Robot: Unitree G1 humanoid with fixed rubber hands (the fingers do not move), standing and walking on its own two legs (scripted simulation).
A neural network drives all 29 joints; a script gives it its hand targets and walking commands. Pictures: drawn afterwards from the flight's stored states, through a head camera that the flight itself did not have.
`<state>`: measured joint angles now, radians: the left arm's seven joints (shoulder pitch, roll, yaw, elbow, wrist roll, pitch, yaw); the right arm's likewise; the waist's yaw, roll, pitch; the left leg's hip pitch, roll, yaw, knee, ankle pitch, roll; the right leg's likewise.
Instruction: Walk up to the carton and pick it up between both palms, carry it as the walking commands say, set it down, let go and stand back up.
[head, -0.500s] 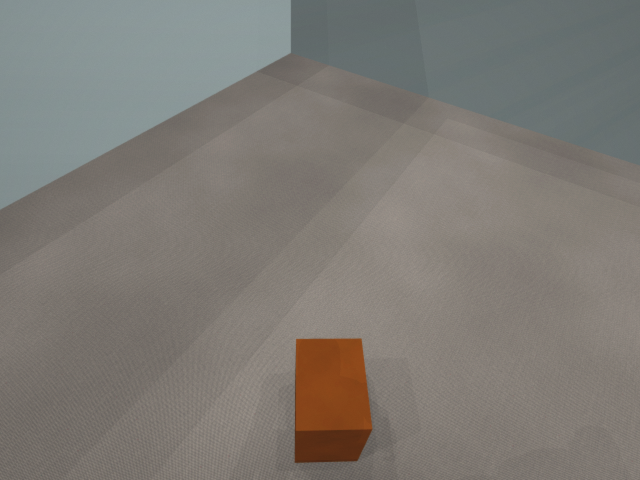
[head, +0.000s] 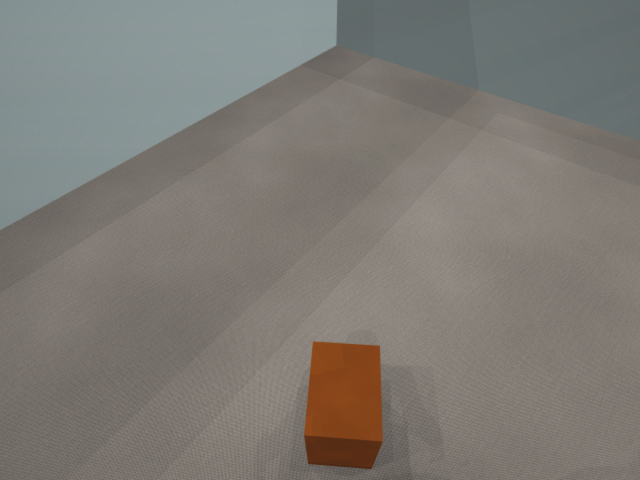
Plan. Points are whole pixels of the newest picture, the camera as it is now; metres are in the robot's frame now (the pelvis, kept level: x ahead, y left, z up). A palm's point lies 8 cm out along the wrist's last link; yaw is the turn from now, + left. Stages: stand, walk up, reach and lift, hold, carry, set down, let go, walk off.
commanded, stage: walk up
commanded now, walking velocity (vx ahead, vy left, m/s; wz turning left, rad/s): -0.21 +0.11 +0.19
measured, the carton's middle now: (342, 406) +0.43 -0.02 -0.63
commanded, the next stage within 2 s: none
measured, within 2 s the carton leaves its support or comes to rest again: neither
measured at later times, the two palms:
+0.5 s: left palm out of the picture -0.02 +0.31 -0.15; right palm out of the picture -0.04 -0.14 -0.13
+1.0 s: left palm out of the picture -0.09 +0.19 -0.13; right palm out of the picture -0.06 -0.21 -0.15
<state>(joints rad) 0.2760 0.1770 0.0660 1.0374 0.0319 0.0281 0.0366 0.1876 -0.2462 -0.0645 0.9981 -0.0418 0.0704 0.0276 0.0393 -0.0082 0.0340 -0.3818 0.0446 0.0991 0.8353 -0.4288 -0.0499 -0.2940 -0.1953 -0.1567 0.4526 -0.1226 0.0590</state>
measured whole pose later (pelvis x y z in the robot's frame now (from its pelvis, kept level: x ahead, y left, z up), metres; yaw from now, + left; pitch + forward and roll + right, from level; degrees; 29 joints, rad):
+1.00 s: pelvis -0.03 +0.00 +0.01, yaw +1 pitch +1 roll +1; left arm 0.40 0.07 0.01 1.15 0.02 -0.03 0.03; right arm 0.35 -0.15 -0.04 1.12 -0.03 0.02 0.00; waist 0.01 0.02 -0.03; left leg -0.33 0.05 0.04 0.71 -0.36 -0.04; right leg -0.09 -0.03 -0.11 0.35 -0.27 -0.02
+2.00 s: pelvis -0.01 -0.05 +0.00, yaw +2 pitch -2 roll -1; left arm 0.30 0.10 0.02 1.12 0.01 0.00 0.03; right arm 0.32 -0.12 0.00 1.15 -0.02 0.00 -0.04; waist 0.01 0.02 0.04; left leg -0.17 0.05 0.07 0.46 -0.26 -0.01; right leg -0.17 -0.01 -0.12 0.43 -0.23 -0.02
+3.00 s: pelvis -0.01 -0.04 -0.01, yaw +0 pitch +15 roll +0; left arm 0.00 0.10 0.03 0.59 0.02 0.59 0.02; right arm 0.04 -0.09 0.03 0.55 -0.03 0.59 0.00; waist 0.00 -0.01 -0.09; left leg -0.58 0.02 0.10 0.60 -0.29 0.02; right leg -0.61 -0.03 -0.06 0.60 -0.26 -0.01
